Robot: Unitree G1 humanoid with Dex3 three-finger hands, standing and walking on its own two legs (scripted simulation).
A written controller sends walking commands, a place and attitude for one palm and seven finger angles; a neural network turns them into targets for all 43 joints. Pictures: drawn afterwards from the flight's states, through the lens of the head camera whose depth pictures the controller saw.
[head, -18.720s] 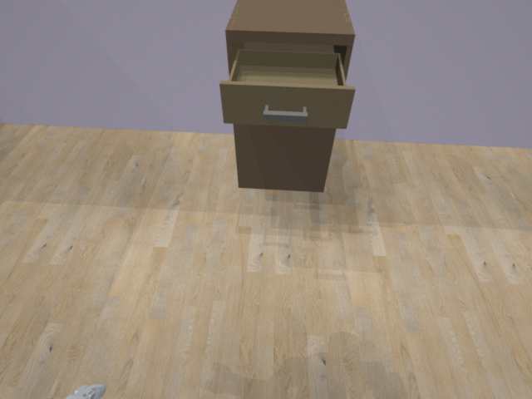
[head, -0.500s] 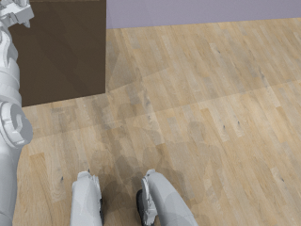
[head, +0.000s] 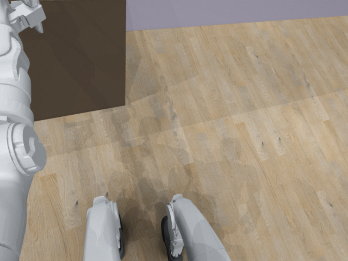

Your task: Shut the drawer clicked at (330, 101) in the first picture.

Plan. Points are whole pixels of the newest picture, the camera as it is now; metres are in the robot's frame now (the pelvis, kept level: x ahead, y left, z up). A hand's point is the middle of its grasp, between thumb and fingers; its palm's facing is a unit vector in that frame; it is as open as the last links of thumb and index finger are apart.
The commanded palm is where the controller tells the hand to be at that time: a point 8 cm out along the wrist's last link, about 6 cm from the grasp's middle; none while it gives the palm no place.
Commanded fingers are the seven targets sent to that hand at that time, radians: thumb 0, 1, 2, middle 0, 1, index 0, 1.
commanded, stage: pull the fist back off the drawer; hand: left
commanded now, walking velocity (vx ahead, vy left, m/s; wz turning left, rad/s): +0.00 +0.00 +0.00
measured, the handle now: out of the picture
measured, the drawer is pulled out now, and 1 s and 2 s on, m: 0.00 0.00 0.00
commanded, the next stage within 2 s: draw the hand back to the body in 0.20 s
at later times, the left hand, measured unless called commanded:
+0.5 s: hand (21, 21) +0.54 +0.20 +0.11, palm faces +0.18 -0.98 -0.04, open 3.3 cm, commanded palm +0.48 +0.24 +0.13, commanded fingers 0.00 0.90 0.90 -1.40 -1.60 -1.40 -1.60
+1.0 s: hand out of the picture +0.37 +0.21 +0.21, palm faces +0.25 -0.94 -0.25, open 3.3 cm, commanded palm +0.33 +0.26 +0.23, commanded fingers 0.00 0.90 0.90 -1.40 -1.60 -1.40 -1.60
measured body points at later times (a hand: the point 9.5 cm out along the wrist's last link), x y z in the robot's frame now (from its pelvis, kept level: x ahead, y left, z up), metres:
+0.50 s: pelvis +0.06 -0.01 +0.06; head +0.21 +0.02 +0.48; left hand +0.52 +0.26 +0.11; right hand +0.09 -0.26 -0.06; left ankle +0.10 +0.11 -0.58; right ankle +0.03 -0.13 -0.58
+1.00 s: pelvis +0.08 -0.01 +0.14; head +0.10 -0.02 +0.59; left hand +0.35 +0.26 +0.22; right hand +0.27 -0.23 +0.05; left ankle +0.09 +0.11 -0.58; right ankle +0.03 -0.13 -0.58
